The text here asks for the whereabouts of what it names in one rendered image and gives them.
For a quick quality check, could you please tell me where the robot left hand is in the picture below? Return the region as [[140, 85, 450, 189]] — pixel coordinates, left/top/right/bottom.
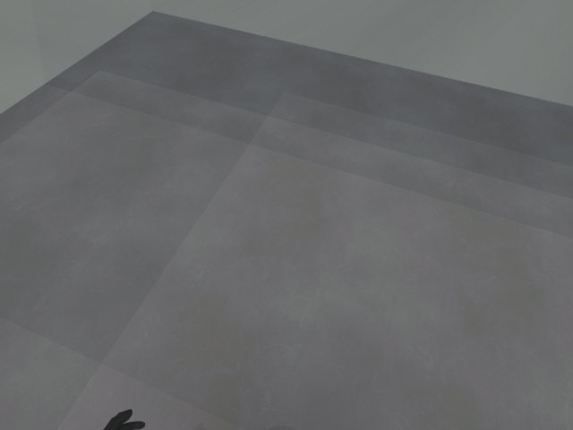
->
[[103, 409, 145, 430]]

